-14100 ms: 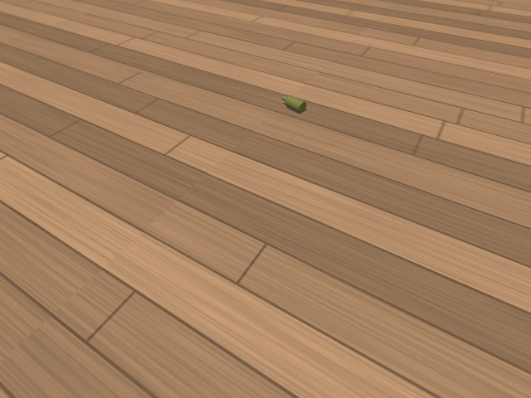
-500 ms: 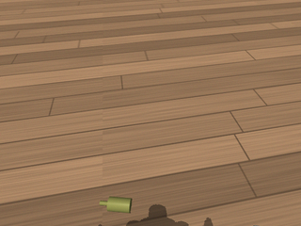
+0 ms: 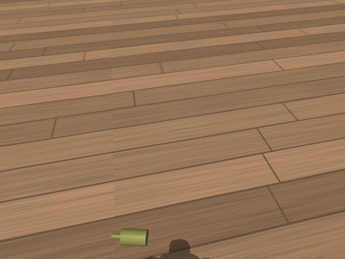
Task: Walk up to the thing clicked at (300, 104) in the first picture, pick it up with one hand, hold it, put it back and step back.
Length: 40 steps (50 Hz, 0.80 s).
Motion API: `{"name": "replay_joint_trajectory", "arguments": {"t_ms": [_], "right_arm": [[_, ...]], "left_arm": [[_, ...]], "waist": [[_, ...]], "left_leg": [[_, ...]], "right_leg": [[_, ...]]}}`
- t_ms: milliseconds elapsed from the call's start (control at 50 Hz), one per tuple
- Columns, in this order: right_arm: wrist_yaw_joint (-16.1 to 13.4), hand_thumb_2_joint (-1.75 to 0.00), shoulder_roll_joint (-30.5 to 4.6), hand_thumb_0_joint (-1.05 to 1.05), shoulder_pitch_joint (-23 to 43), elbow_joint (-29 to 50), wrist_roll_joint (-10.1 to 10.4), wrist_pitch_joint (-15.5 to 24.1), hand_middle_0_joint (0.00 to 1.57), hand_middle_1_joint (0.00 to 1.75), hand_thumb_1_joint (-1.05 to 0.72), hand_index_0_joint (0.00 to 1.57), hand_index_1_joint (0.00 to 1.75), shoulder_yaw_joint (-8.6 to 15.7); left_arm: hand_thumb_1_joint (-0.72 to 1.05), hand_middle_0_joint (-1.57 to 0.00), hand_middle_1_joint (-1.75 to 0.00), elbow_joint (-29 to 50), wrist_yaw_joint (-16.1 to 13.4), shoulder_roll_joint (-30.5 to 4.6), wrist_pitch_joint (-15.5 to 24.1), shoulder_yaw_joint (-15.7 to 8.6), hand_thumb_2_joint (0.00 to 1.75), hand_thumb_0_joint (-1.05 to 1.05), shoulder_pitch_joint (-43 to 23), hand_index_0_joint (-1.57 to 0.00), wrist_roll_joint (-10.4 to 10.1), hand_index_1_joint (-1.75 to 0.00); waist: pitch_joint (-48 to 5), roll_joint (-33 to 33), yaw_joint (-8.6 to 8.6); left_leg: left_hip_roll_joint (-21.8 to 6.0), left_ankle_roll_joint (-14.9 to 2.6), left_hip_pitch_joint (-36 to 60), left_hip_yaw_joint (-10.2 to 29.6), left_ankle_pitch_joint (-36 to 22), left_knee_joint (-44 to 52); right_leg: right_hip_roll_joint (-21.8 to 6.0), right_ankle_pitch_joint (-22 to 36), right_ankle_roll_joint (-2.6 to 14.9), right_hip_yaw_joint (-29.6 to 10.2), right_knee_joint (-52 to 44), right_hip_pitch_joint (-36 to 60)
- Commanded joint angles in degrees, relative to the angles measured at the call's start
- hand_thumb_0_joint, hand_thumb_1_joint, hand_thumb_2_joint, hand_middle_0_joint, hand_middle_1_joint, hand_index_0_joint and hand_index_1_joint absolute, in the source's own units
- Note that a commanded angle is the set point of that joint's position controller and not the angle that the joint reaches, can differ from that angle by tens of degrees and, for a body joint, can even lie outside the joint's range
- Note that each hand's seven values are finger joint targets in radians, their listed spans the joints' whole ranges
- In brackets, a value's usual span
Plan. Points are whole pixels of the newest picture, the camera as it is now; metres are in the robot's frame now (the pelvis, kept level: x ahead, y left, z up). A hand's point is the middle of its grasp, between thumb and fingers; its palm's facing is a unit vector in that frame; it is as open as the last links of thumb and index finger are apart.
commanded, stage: walk up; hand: left
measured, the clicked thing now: (129, 236) +0.42 +0.27 -0.74
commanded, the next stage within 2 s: stand in 0.18 s
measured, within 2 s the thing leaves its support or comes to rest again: neither
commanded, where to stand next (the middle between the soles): +0.03 +0.01 m, yaw -1 degrees
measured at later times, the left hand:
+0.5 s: hand out of the picture +0.09 +0.24 -0.15, palm faces -0.03 -0.94 -0.34, open 7.4 cm
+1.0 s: hand out of the picture +0.08 +0.24 -0.15, palm faces -0.04 -0.94 -0.35, open 7.4 cm
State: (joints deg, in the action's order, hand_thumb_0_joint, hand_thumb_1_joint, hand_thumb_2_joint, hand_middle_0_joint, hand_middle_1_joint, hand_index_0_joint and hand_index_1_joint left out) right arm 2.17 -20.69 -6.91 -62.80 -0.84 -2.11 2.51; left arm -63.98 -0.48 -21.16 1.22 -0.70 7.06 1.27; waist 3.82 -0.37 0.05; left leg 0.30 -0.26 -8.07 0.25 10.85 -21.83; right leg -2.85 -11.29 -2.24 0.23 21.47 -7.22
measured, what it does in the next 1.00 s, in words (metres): stands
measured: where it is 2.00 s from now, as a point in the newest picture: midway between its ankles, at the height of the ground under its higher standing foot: outside the picture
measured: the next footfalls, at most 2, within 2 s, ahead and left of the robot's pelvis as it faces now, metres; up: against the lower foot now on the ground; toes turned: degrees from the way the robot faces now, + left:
none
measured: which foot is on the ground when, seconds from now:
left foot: down 0.00-1.00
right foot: down 0.00-1.00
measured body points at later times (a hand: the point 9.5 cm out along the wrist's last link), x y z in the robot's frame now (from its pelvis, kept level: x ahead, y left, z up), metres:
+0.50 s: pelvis +0.01 -0.01 +0.00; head +0.01 -0.01 +0.45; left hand +0.09 +0.29 -0.13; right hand +0.10 -0.31 -0.13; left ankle +0.01 +0.12 -0.75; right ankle +0.01 -0.15 -0.75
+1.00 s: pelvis +0.01 -0.02 +0.00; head +0.01 -0.02 +0.45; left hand +0.08 +0.28 -0.13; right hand +0.07 -0.32 -0.13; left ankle +0.01 +0.12 -0.75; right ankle +0.01 -0.15 -0.75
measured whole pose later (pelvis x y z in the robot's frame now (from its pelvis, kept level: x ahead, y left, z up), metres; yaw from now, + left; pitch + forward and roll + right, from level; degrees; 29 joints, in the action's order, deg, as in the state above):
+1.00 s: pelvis +0.01 -0.02 +0.00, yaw +0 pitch -3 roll +0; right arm 0.9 -20.4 -6.6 -65.0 -0.7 0.3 0.3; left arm -64.5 0.5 -20.6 0.6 0.3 7.2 0.6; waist 3.5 -0.2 0.1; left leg -1.5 1.6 -5.7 0.5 9.4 -18.0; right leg -1.0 -10.3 -0.7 0.5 18.7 -5.5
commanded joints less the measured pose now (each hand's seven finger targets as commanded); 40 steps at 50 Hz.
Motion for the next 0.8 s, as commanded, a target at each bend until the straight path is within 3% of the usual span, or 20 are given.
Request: {"name": "replay_joint_trajectory", "arguments": {"t_ms": [0, 140, 160, 280, 480, 660, 780], "right_arm": [[-1.1, -0.90, -12.2, 0.00, 2.9, 4.0, 0.2, 1.8, 0.20, 0.30, -0.90, 0.20, 0.30, 2.4], [-1.3, -0.90, -12.3, 0.00, 2.4, 3.9, 0.3, 1.8, 0.20, 0.30, -0.90, 0.20, 0.30, 2.3], [-1.7, -0.90, -10.5, 0.00, 2.3, 3.1, 0.4, 2.8, 0.20, 0.30, -0.90, 0.20, 0.30, 0.9], [-2.3, -0.90, -12.0, 0.00, 2.9, 2.4, 0.3, 3.8, 0.20, 0.30, -0.90, 0.20, 0.30, 0.8], [-2.5, -0.90, -11.6, 0.00, 3.6, 2.0, 0.4, 4.1, 0.20, 0.30, -0.90, 0.20, 0.30, 0.4], [-2.4, -0.90, -11.7, 0.00, 3.4, 1.5, 0.3, 3.9, 0.20, 0.30, -0.90, 0.20, 0.30, 0.2], [-2.4, -0.90, -11.7, 0.00, 4.1, 1.5, 0.3, 3.9, 0.20, 0.30, -0.90, 0.20, 0.30, 0.3]], "left_arm": [[0.90, -0.20, -0.30, 4.1, -0.8, -13.2, 1.3, -3.0, 0.90, 0.00, -3.0, -0.20, -0.2, -0.30], [0.90, -0.20, -0.30, 4.0, -0.9, -13.1, 1.1, -2.9, 0.90, 0.00, -3.3, -0.20, -0.2, -0.30], [0.90, -0.20, -0.30, 3.3, -0.4, -11.0, 0.9, -1.8, 0.90, 0.00, -3.0, -0.20, -0.9, -0.30], [0.90, -0.20, -0.30, 3.1, 0.0, -11.6, 0.6, -1.8, 0.90, 0.00, -2.4, -0.20, -0.7, -0.30], [0.90, -0.20, -0.30, 3.1, 0.1, -11.8, 0.7, -1.8, 0.90, 0.00, -3.0, -0.20, -0.6, -0.30], [0.90, -0.20, -0.30, 3.0, 0.3, -11.4, 0.5, -1.7, 0.90, 0.00, -2.7, -0.20, -0.6, -0.30], [0.90, -0.20, -0.30, 3.1, 0.3, -11.6, 0.6, -1.6, 0.90, 0.00, -2.4, -0.20, -0.7, -0.30]], "waist": [[-4.1, 0.4, -0.16], [-4.9, -0.3, -0.10], [-5.5, 1.9, 0.13], [-5.5, -0.1, -0.03], [-6.1, 0.2, 0.10], [-3.0, -0.4, 0.22], [-4.9, 0.3, -0.19]], "left_leg": [[-6.0, -2.10, -0.8, 6.7, -0.4, 4.8], [-6.4, -2.19, -0.3, 6.5, -4.6, 4.3], [-7.4, -1.63, 1.1, 6.9, -7.4, 6.3], [-7.7, -1.08, 2.9, 6.1, -12.1, 5.5], [-7.8, -0.45, 4.5, 5.0, -13.1, 5.5], [-7.5, -0.25, 1.5, 5.2, -5.4, 7.5], [-7.6, -0.31, 3.4, 5.1, -6.8, 6.4]], "right_leg": [[-4.6, 2.6, 4.02, -4.5, -3.7, -0.1], [-4.5, 6.3, 4.01, -3.9, -2.7, 0.6], [-4.8, 5.6, 3.43, -4.1, -3.6, 1.0], [-4.7, 9.1, 2.76, -4.0, -4.5, 1.9], [-5.1, 11.4, 2.93, -4.2, -4.9, 2.6], [-4.6, 5.0, 3.05, -4.7, -6.5, 1.2], [-4.7, 5.6, 3.37, -4.9, -6.6, 1.3]]}}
